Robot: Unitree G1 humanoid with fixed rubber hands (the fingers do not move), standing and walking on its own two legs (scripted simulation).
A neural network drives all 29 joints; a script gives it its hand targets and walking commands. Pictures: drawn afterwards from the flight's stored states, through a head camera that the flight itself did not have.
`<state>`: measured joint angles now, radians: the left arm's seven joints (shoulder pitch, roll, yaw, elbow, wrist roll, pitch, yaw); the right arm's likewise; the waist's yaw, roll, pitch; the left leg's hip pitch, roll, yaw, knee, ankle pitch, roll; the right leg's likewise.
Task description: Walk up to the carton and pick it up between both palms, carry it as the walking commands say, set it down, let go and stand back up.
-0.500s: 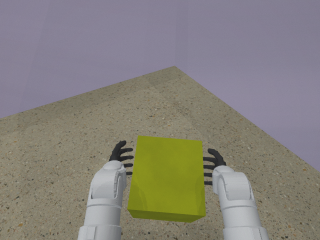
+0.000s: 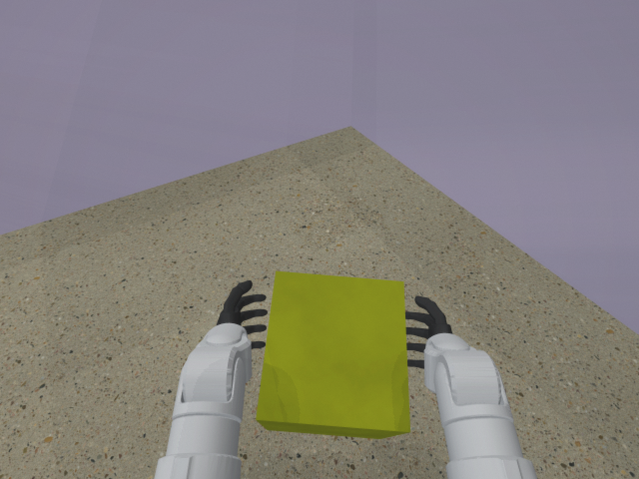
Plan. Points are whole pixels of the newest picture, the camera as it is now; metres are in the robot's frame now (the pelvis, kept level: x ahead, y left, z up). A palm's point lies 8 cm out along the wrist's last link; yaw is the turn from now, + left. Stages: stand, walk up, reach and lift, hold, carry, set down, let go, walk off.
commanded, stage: carry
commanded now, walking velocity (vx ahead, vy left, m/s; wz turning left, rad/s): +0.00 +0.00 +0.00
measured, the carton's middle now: (331, 360) +0.31 +0.01 -0.04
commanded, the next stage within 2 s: hold in 0.80 s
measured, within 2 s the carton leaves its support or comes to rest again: neither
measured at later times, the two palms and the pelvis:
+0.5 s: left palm (229, 338) +0.29 +0.14 +0.05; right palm (437, 352) +0.28 -0.13 +0.03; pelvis +0.00 +0.00 +0.00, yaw +0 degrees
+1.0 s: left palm (225, 351) +0.28 +0.14 +0.04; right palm (428, 355) +0.28 -0.12 +0.02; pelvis +0.00 +0.00 +0.01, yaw +7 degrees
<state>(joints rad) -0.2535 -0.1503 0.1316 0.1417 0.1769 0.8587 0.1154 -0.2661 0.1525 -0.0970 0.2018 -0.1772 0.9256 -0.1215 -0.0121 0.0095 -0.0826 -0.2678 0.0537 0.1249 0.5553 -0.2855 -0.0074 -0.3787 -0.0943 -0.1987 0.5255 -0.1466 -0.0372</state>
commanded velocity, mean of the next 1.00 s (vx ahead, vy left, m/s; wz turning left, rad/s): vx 0.00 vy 0.00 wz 0.00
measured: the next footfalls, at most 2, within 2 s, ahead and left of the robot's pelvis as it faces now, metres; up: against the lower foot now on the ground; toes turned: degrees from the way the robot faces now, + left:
none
